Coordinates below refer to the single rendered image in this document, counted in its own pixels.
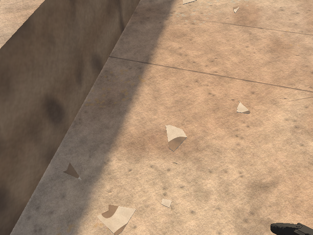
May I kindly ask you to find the robot right hand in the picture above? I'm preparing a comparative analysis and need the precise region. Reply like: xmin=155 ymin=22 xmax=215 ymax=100
xmin=270 ymin=222 xmax=313 ymax=235

